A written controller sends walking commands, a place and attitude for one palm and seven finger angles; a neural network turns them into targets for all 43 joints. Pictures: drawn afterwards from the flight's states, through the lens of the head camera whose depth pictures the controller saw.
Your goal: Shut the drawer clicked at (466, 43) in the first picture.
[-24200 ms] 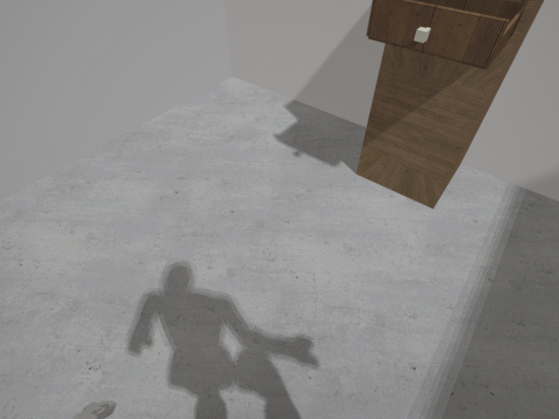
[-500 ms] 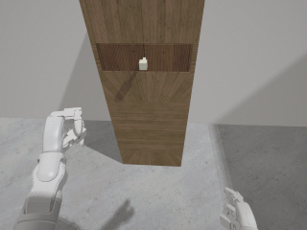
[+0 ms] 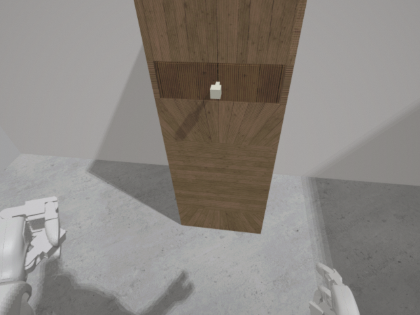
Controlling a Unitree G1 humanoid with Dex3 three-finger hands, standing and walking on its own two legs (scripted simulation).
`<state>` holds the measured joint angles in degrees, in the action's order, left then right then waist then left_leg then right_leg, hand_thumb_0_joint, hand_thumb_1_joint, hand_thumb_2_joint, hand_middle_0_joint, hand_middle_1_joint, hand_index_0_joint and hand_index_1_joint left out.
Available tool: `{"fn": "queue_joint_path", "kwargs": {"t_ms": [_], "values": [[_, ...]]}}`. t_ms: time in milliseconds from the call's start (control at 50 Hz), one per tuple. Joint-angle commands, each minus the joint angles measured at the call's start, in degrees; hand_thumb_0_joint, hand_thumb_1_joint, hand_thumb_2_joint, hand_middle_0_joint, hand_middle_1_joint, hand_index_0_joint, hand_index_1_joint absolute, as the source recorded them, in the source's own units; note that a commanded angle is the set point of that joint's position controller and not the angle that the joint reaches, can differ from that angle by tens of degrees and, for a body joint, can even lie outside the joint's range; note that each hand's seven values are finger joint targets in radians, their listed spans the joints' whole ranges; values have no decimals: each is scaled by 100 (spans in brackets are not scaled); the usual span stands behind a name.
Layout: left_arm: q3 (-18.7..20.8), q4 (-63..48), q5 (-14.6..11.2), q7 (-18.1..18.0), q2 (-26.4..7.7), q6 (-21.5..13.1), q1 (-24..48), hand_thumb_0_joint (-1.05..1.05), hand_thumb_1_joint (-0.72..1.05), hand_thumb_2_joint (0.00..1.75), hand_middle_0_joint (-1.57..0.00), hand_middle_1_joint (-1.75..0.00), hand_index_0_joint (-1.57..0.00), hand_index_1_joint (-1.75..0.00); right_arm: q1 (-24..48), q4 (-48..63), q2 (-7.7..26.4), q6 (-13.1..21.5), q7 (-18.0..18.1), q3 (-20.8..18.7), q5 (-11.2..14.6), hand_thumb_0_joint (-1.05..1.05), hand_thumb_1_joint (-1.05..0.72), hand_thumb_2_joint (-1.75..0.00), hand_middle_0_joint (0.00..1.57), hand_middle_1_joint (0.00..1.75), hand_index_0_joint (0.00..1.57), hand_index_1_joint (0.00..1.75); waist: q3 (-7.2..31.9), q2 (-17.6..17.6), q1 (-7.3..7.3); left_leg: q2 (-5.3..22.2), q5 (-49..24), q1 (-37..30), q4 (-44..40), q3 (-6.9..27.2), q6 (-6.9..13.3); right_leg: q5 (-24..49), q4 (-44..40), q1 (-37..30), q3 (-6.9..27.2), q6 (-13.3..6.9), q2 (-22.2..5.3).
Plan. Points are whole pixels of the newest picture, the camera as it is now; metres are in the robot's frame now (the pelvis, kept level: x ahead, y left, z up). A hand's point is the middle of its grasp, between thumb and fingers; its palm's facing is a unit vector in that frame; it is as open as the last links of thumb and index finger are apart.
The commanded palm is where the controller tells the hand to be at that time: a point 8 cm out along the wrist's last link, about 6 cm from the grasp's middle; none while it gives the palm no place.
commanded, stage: step back with the hand held close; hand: left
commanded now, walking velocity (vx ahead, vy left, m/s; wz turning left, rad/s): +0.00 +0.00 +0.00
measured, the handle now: (216, 89) +0.71 +0.09 +0.10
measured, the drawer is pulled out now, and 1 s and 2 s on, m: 0.00 0.00 0.00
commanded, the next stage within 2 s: stop stepping back and stand still in 1.26 s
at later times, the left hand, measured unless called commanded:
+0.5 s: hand (64, 233) +0.18 +0.25 +0.15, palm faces +0.29 -0.81 -0.51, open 3.2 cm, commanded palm +0.12 +0.29 +0.17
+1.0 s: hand out of the picture +0.08 +0.27 +0.16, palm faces +0.39 -0.80 -0.46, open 3.2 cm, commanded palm +0.00 +0.31 +0.17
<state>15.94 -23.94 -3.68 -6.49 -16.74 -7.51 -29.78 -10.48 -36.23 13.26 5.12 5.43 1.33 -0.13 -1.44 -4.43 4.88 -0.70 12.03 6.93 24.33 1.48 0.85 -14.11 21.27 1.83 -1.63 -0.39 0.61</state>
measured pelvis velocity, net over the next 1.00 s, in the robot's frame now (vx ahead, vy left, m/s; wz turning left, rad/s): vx -0.11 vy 0.03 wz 0.05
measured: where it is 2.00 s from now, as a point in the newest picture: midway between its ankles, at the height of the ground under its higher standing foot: outside the picture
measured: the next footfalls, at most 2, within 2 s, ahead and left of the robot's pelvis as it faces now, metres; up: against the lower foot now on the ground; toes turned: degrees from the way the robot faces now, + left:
right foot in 1.04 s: -0.16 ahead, -0.09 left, +0.00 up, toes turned +8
left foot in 1.64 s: -0.27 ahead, +0.14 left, +0.00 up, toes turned +1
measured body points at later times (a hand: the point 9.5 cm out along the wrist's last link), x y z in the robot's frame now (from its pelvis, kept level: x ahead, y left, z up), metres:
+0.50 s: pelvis -0.02 +0.01 +0.00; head +0.01 -0.01 +0.44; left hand +0.16 +0.29 +0.17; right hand +0.16 -0.24 -0.10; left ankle +0.02 +0.11 -0.74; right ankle -0.02 -0.11 -0.74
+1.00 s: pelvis -0.11 +0.03 -0.02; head -0.10 +0.05 +0.43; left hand +0.05 +0.31 +0.18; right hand +0.05 -0.21 -0.09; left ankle +0.02 +0.11 -0.74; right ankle -0.07 -0.11 -0.73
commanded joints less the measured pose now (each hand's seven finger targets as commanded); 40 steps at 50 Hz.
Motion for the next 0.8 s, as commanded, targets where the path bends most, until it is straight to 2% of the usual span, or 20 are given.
{"fn": "queue_joint_path", "kwargs": {"t_ms": [0,60,80,100,120,140,160,180,240,280,340,380,420,480,540,620,660,680,740,780], "values": [[500,-1332,34,-93,-984,-339,818,0,90,90,-140,-160,-140,-160,770,921,513,398,64,-181,-21,0,-90,-90,20,30,20,30,330,137,-152,81,-442,-372,-412,-61,97,259,-485,585,32,-46,-54],[609,-1468,28,-102,-1073,-328,624,0,90,90,-140,-160,-140,-160,796,939,489,419,43,-157,-41,0,-90,-90,20,30,20,30,558,-13,-71,76,-872,-374,-366,-69,65,778,-329,337,21,-59,-53],[695,-1410,32,-99,-1140,-307,501,0,90,90,-140,-160,-140,-160,804,923,495,431,36,-157,-49,0,-90,-90,20,30,20,30,509,2,-55,80,-906,-360,-357,-61,49,822,-373,344,31,-64,-24],[585,-1393,9,-75,-1007,-294,469,0,90,90,-140,-160,-140,-160,807,943,460,412,31,-131,-46,0,-90,-90,20,30,20,30,404,48,-75,87,-971,-296,-369,-74,45,903,-333,326,10,-56,-46],[1372,-1869,8,-86,-1833,-505,959,0,90,90,-140,-160,-140,-160,741,1152,709,224,-34,-201,29,0,-90,-90,20,30,20,30,-46,48,-339,181,-760,222,-163,89,200,1045,-573,876,418,-33,-272],[1085,-1347,10,-28,-1376,-512,306,0,90,90,-140,-160,-140,-160,725,1043,606,119,-46,-216,2,0,-90,-90,20,30,20,30,-13,255,-365,191,-874,254,-66,146,189,1078,-539,944,390,-54,-379],[893,-1286,30,8,-1220,-489,45,0,90,90,-140,-160,-140,-160,733,1092,613,38,-72,-232,-5,0,-90,-90,20,30,20,30,10,284,-370,216,-1126,214,-30,127,182,1230,-488,987,362,-41,-402],[951,-1331,30,21,-1247,-498,-23,0,90,90,-140,-160,-140,-160,771,1151,640,-16,-70,-251,-20,0,-90,-90,20,30,20,30,48,167,-366,222,-1377,245,-20,118,161,1426,-414,976,299,-33,-385],[869,-1404,6,35,-1155,-532,-364,0,90,90,-140,-160,-140,-160,636,1247,663,-179,-93,-312,22,0,-90,-90,20,30,20,30,697,11,-411,354,-2310,109,81,123,137,1989,17,703,168,19,-377],[1013,-1479,-32,15,-1283,-523,-545,0,90,90,-140,-160,-140,-160,671,1333,660,-269,-81,-345,48,0,-90,-90,20,30,20,30,980,133,-386,389,-2681,59,122,134,130,2229,176,622,112,45,-349],[1114,-1621,-68,-26,-1387,-503,-688,0,90,90,-140,-160,-140,-160,639,1448,626,-409,-68,-387,109,0,-90,-90,20,30,20,30,1214,386,-412,442,-2796,140,200,120,136,2492,377,555,132,84,-366],[1245,-1793,-85,-65,-1552,-525,-645,0,90,90,-140,-160,-140,-160,684,1482,627,-440,-22,-407,113,0,-90,-90,20,30,20,30,1292,393,-401,421,-2606,212,223,92,134,2478,397,581,166,99,-393],[1206,-1803,-82,-103,-1488,-537,-763,0,90,90,-140,-160,-140,-160,622,1507,600,-469,-5,-409,127,0,-90,-90,20,30,20,30,1300,437,-414,436,-2454,382,211,132,140,2390,492,549,178,103,-403],[1298,-1975,-63,-160,-1628,-580,-692,0,90,90,-140,-160,-140,-160,635,1499,651,-432,44,-438,108,0,-90,-90,20,30,20,30,1250,241,-411,464,-2114,557,144,168,169,2089,505,646,216,131,-359],[1187,-1935,-25,-194,-1513,-622,-718,0,90,90,-140,-160,-140,-160,579,1482,655,-370,51,-431,109,0,-90,-90,20,30,20,30,1074,127,-436,522,-1550,947,8,263,202,1513,554,679,227,142,-293],[1162,-1759,29,-234,-1463,-722,-629,0,90,90,-140,-160,-140,-160,545,1423,685,-289,40,-427,104,0,-90,-90,20,30,20,30,658,240,-487,509,197,1747,-194,408,243,331,353,784,375,94,-301],[1164,-1707,67,-269,-1460,-794,-577,0,90,90,-140,-160,-140,-160,491,1406,700,-234,33,-435,103,0,-90,-90,20,30,20,30,479,345,-522,405,1098,1979,-132,391,246,-345,85,979,535,40,-376],[1233,-1817,96,-286,-1564,-847,-497,0,90,90,-140,-160,-140,-160,507,1401,744,-195,48,-457,82,0,-90,-90,20,30,20,30,427,259,-529,386,1330,2005,-101,384,238,-683,-43,1105,601,23,-381],[1109,-1701,143,-345,-1444,-932,-432,0,90,90,-140,-160,-140,-160,415,1347,717,-123,51,-430,65,0,-90,-90,20,30,20,30,275,400,-561,344,1617,1962,129,413,199,-1533,-288,1573,679,-41,-451],[1129,-1933,175,-392,-1557,-1002,-219,0,90,90,-140,-160,-140,-160,396,1310,761,-47,80,-430,37,0,-90,-90,20,30,20,30,269,288,-592,323,1641,1702,251,415,152,-1754,-373,1954,632,-58,-452]]}}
